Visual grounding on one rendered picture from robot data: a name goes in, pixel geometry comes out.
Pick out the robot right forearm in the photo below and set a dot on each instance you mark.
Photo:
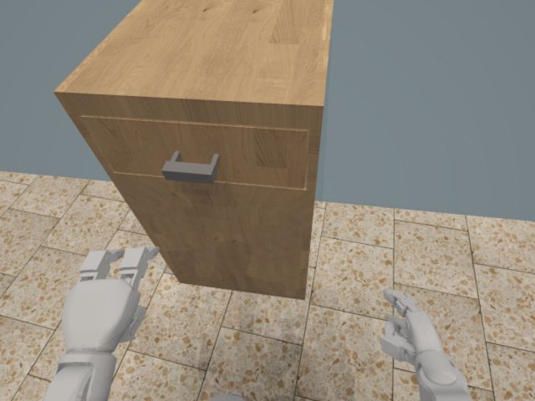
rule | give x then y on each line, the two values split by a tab
439	379

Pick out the robot left hand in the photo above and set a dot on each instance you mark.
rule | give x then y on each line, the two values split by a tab
101	313

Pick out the drawer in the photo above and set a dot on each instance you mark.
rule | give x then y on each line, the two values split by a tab
249	154

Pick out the robot right hand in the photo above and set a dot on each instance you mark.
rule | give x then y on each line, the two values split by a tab
415	335

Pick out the cabinet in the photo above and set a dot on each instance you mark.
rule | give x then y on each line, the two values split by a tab
248	62

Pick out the robot left forearm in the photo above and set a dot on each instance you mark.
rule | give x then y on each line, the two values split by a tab
82	375

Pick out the handle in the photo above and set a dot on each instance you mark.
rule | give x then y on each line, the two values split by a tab
190	172

